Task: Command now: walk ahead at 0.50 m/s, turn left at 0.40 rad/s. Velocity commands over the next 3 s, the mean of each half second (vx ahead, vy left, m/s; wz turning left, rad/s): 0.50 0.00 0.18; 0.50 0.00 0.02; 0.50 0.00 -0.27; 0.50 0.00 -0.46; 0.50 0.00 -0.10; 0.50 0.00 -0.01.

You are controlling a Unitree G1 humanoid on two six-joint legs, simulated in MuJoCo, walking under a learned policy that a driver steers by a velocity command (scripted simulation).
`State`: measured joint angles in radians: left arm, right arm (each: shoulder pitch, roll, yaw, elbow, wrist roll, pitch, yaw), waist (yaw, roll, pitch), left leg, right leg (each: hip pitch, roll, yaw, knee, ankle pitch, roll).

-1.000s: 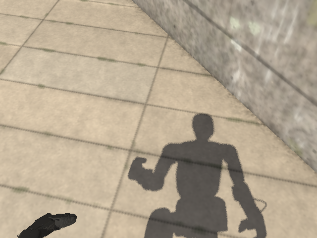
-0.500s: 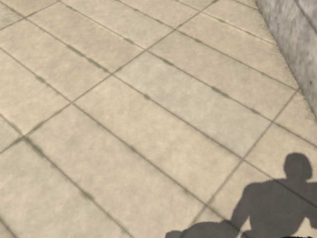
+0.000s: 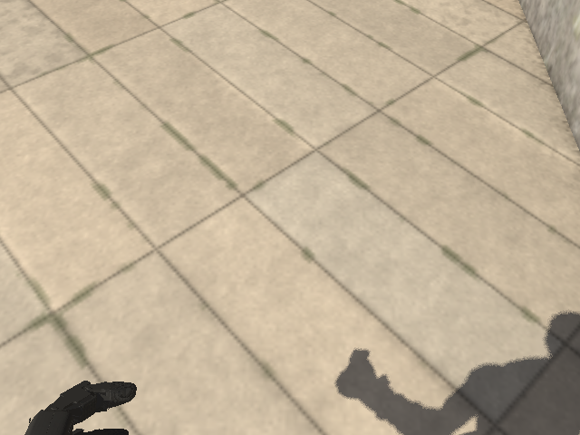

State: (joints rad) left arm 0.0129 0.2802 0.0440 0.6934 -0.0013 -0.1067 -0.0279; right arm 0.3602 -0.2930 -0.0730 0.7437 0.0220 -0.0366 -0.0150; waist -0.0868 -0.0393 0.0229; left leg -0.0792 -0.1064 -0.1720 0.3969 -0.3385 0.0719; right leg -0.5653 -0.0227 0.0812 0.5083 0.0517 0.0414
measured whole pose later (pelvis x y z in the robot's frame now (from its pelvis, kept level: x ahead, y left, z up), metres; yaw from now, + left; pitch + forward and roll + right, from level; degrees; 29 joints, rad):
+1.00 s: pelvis +0.54 +0.04 +0.00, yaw +4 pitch +2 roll +2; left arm 0.04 0.27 0.02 0.76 -0.01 -0.07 -0.03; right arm 0.38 -0.29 -0.05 0.85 0.01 -0.07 0.01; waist -0.09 -0.05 0.02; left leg 0.01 -0.06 0.03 0.22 -0.27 0.04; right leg -0.62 -0.09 0.03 0.57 0.06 0.00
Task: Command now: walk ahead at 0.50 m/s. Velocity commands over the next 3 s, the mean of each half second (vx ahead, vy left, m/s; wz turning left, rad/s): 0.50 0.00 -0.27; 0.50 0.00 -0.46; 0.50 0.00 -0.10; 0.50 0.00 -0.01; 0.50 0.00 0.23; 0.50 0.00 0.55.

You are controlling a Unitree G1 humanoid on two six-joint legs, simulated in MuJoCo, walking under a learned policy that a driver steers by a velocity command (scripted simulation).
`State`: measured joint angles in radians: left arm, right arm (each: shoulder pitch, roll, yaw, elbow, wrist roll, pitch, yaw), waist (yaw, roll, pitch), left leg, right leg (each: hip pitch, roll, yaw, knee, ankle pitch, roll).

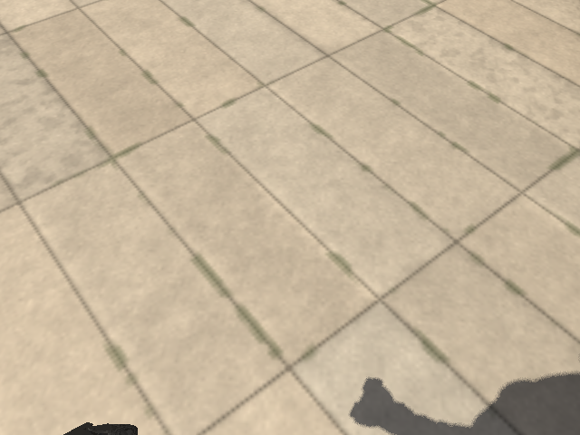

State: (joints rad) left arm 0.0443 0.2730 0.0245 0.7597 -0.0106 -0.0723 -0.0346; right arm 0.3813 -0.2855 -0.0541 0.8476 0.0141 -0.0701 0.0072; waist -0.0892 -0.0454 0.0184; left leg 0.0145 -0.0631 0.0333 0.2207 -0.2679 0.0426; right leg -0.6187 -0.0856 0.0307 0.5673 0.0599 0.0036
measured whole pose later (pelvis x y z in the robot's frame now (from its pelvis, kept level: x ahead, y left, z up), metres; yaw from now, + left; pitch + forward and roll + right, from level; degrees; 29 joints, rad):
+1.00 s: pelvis +0.53 -0.08 +0.00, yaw -25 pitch +2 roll +2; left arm 0.07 0.27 0.05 0.65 -0.02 -0.03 -0.04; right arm 0.36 -0.30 -0.07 0.91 0.02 -0.08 0.01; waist -0.10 -0.04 0.03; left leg 0.06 0.01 0.17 0.23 -0.30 -0.02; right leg -0.60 -0.08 0.02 0.63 -0.07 -0.03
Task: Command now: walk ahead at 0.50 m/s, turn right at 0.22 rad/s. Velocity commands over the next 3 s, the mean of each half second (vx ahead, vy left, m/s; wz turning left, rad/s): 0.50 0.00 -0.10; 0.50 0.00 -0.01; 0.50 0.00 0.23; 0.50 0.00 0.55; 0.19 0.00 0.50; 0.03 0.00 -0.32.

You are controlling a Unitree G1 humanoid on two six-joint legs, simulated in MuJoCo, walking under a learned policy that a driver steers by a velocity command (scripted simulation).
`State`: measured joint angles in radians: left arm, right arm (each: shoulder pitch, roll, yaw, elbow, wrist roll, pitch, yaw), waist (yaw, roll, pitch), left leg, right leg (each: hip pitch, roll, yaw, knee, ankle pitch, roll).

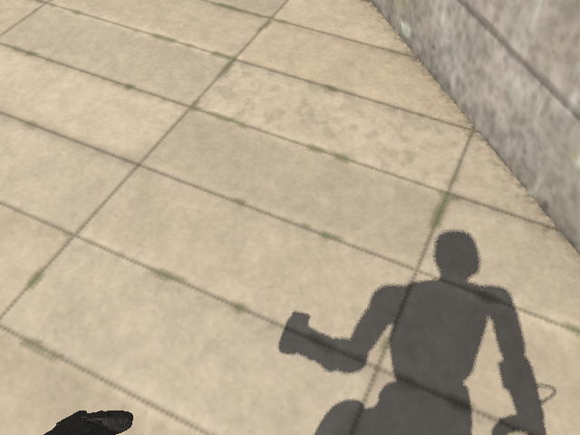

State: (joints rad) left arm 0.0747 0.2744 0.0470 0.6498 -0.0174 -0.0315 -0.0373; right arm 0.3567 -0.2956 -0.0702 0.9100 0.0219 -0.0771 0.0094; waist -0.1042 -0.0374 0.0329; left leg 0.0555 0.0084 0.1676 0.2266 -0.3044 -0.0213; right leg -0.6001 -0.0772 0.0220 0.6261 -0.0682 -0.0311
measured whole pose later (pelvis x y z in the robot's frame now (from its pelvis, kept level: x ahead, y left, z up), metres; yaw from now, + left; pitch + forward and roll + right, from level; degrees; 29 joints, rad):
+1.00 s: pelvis +0.55 +0.01 +0.01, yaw -1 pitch +1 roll +2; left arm 0.09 0.27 0.05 0.79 -0.01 -0.07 -0.01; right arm 0.33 -0.27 -0.04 0.94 0.01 -0.08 0.01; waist -0.08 -0.04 0.02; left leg 0.00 -0.06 0.05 0.20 -0.22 0.05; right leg -0.65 -0.11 0.03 0.61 0.08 0.01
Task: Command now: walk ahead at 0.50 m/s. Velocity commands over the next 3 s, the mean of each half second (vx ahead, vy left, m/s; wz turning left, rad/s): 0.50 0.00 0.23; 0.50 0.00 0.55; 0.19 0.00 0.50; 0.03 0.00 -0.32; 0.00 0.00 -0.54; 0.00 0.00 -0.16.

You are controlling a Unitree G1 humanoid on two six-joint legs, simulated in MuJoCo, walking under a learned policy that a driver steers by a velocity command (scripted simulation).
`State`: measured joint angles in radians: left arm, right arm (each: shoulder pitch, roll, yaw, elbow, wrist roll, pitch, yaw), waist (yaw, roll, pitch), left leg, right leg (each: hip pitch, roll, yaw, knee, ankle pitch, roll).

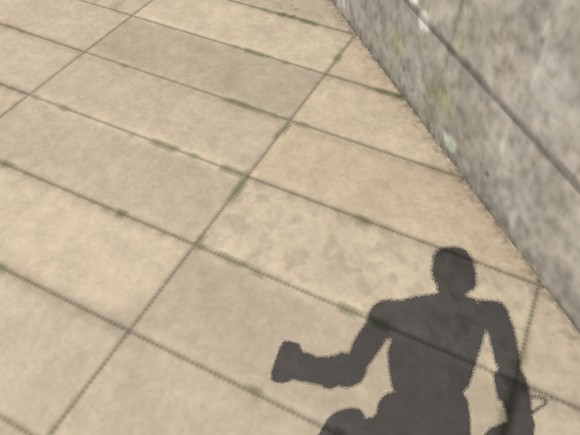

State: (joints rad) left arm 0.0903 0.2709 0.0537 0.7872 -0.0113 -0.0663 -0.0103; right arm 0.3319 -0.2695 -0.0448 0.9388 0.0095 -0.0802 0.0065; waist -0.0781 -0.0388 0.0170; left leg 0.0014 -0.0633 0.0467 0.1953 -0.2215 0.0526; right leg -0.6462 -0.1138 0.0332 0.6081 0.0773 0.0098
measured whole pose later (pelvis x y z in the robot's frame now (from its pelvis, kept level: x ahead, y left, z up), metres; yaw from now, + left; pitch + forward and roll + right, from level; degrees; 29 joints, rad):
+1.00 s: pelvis +0.56 +0.05 +0.00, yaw +26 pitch +2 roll +0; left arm 0.02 0.29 0.06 0.77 0.01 -0.10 0.00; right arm 0.32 -0.27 -0.08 0.78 0.02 -0.05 -0.01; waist -0.07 -0.03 0.04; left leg -0.13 -0.11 -0.12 0.34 -0.22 0.09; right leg -0.64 -0.09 0.10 0.65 -0.01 0.06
